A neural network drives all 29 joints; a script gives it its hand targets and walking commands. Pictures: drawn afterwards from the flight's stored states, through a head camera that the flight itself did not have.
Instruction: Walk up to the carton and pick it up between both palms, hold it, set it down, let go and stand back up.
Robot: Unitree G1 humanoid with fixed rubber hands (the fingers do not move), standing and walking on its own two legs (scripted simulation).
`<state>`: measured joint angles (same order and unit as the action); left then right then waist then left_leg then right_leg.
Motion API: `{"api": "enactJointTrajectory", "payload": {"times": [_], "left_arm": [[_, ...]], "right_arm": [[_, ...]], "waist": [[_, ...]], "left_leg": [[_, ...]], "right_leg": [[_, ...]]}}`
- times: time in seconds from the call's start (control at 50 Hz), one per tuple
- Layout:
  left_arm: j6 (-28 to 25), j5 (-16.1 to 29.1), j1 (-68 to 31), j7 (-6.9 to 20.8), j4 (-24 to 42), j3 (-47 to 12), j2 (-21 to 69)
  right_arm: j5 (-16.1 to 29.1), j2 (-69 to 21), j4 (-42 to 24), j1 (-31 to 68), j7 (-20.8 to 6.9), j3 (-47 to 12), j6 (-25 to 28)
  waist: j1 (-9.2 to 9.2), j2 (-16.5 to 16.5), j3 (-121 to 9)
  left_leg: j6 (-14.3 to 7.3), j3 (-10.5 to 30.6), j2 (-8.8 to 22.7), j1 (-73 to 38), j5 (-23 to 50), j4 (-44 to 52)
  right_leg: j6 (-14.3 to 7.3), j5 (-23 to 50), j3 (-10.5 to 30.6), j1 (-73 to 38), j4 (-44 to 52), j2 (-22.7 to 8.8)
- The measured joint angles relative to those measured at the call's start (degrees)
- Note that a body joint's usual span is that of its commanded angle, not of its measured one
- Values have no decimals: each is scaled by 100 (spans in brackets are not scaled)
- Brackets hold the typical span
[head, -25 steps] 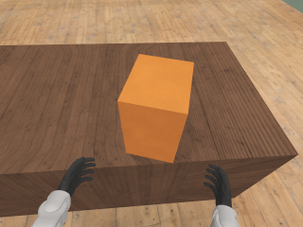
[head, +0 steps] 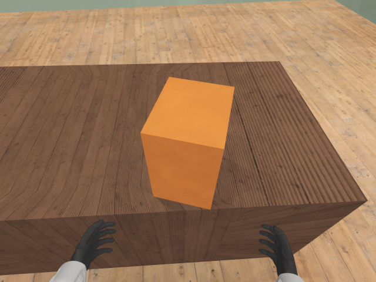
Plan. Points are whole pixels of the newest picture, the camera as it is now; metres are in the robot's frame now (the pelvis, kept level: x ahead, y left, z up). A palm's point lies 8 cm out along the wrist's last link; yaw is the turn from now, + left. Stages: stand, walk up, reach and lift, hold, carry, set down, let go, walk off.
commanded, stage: set down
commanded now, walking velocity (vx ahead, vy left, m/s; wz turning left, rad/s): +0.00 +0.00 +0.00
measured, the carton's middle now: (190, 146) +0.46 +0.02 -0.01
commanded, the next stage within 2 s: let go in 0.16 s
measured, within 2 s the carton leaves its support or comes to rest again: neither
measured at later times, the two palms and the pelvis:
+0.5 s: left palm (91, 269) +0.17 +0.22 -0.07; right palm (300, 281) +0.16 -0.22 -0.08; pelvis +0.01 -0.01 +0.01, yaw -1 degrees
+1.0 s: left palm out of the picture +0.07 +0.25 -0.09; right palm out of the picture +0.06 -0.26 -0.12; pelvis -0.01 -0.01 +0.00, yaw +0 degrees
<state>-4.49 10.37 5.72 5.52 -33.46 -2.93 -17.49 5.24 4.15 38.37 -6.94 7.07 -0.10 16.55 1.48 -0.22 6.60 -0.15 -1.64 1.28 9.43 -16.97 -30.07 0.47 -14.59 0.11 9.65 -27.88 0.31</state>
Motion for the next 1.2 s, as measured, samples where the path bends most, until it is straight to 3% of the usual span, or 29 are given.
{"api": "enactJointTrajectory", "payload": {"times": [0.66, 0.74, 0.82, 1.2], "left_arm": [[1128, -941, 505, -546, 279, 306, 638], [586, -1123, 657, -572, -141, 292, 628], [364, -1142, 915, -579, -415, 282, 528], [291, -1116, 1668, -609, -1102, 183, 308]], "right_arm": [[-569, 558, 527, -276, -734, 124, -380], [-635, 726, 578, -331, -660, 107, -1028], [-639, 896, 734, -474, -675, 141, -1406], [-632, 1041, 1330, -1300, -790, -34, -1578]], "waist": [[-3, 10, 28], [-101, -42, -353], [-157, -95, -584], [-167, -136, -586]], "left_leg": [[84, -128, 67, -544, 288, 769], [70, -53, 38, -172, 192, 492], [68, -15, 16, -83, 139, 354], [35, 18, -73, 179, 498, 341]], "right_leg": [[-79, 249, 97, -429, 620, 72], [-72, 120, 24, -82, 331, 36], [-50, 41, -11, 0, 175, 8], [-36, 336, -11, 293, 64, -75]]}}
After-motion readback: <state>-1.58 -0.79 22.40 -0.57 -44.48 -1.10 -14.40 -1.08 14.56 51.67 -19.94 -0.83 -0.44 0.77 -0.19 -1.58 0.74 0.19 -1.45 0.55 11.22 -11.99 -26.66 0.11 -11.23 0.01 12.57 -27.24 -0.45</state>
